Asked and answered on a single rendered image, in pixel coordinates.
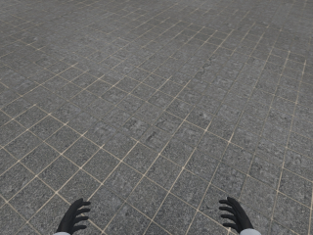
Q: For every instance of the left robot hand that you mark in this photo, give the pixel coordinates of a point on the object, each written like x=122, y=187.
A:
x=70, y=218

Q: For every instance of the right robot hand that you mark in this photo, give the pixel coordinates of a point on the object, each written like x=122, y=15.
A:
x=239, y=215

